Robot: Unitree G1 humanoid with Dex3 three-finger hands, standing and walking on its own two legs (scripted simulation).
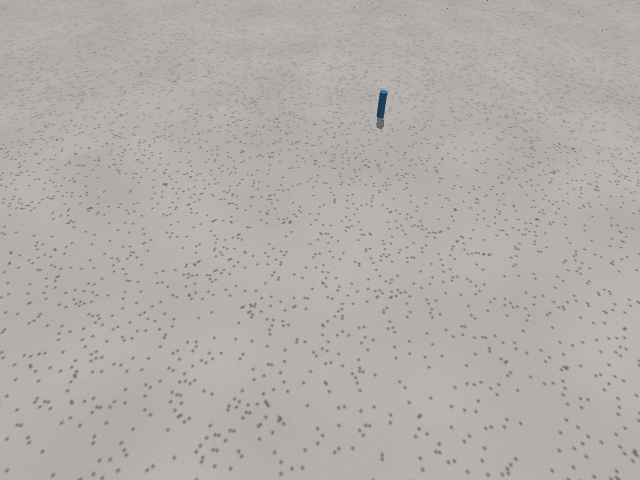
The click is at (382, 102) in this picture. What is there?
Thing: slim round
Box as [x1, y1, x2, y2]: [377, 90, 386, 117]
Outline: 385,90 380,91 377,110 378,117 383,116 386,97
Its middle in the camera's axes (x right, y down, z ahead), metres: +0.36 -0.80 +2.27
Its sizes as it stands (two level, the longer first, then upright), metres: 0.041 0.041 0.154
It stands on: the floor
